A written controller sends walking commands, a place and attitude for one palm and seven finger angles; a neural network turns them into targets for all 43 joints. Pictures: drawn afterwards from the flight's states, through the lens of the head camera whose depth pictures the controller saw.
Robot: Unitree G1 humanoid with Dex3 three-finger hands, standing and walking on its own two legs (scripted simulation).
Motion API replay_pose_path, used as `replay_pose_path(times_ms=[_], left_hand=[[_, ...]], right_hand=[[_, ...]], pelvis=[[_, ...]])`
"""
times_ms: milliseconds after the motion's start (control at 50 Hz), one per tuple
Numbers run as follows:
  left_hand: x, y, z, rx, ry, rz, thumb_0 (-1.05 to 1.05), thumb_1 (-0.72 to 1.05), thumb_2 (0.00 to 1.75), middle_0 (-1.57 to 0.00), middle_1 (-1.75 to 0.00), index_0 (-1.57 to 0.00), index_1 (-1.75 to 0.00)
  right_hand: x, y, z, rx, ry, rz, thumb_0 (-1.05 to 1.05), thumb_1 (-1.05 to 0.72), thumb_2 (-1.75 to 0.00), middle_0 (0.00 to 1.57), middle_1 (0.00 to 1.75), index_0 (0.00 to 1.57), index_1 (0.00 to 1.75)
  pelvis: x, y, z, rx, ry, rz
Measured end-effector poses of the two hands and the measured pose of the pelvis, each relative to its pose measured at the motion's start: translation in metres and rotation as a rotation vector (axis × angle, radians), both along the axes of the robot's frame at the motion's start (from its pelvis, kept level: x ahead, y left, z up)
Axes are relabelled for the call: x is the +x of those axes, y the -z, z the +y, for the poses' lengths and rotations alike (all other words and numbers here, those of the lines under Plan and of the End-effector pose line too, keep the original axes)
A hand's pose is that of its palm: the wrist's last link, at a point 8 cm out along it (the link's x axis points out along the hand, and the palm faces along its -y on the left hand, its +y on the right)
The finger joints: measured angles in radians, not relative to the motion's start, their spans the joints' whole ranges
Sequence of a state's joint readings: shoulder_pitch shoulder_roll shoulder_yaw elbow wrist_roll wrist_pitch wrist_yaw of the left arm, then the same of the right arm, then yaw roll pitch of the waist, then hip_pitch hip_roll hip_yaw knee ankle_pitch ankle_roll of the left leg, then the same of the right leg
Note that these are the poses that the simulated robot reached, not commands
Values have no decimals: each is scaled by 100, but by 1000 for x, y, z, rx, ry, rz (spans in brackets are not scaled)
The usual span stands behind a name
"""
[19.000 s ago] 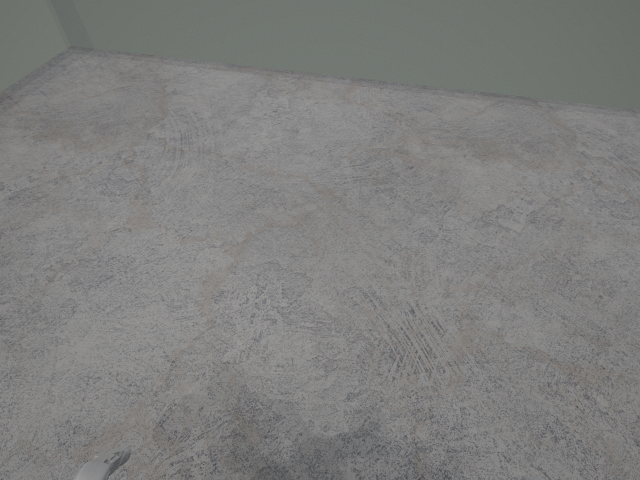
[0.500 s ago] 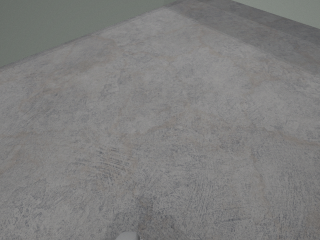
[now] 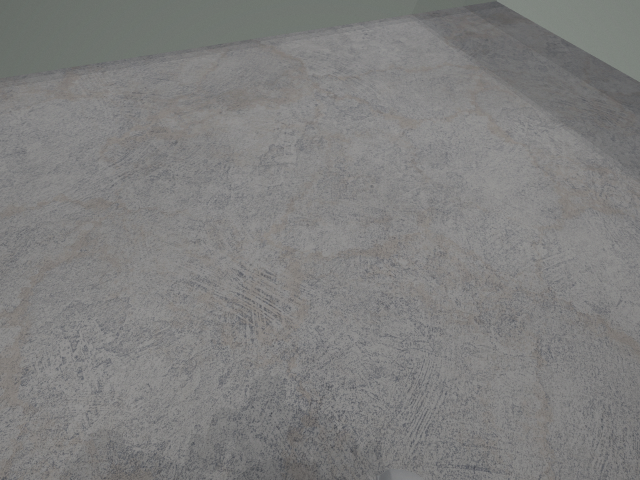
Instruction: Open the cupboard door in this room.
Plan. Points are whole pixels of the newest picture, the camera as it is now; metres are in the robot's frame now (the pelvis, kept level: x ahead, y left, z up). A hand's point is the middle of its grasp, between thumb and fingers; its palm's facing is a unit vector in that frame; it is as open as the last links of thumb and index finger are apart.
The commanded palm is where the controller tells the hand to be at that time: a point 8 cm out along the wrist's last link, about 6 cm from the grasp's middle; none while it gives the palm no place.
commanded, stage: turn or walk to find it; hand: left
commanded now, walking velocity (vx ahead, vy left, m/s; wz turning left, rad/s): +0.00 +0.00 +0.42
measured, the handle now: out of the picture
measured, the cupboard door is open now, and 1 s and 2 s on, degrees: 0 0 0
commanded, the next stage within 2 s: stand and wait in 1.64 s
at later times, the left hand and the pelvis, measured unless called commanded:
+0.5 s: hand out of the picture -0.01 +0.15 -0.15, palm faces +0.25 -0.93 -0.26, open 7.4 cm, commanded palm none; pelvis -0.04 -0.05 +0.00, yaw +14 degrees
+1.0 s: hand out of the picture -0.12 +0.22 -0.17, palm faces +0.46 -0.85 -0.26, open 7.4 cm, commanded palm none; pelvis -0.08 +0.00 +0.00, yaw +25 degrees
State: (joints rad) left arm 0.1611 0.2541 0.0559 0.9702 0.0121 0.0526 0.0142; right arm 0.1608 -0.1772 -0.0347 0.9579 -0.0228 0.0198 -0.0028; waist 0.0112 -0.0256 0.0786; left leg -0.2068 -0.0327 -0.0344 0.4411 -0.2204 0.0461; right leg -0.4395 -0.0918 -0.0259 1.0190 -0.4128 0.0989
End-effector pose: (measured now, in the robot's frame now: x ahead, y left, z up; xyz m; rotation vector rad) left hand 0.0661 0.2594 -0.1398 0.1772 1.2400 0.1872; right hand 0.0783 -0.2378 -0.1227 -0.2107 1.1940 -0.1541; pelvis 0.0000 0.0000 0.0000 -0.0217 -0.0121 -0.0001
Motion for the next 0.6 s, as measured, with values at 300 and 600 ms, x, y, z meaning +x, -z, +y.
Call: replay_pose_path(times_ms=[300,600], left_hand=[[-10,-29,-62,62,-47,-152,0,91,90,-20,-30,-20,-30],[-149,-4,-60,7,-289,28,0,90,90,-20,-30,-20,-30]], right_hand=[[-68,42,-59,65,-12,188,1,-91,-90,21,30,20,30],[-25,24,-44,-6,-222,163,1,-92,-90,20,30,19,30]], pelvis=[[-25,8,-50,52,-147,-15],[-52,6,-42,47,-294,2]])
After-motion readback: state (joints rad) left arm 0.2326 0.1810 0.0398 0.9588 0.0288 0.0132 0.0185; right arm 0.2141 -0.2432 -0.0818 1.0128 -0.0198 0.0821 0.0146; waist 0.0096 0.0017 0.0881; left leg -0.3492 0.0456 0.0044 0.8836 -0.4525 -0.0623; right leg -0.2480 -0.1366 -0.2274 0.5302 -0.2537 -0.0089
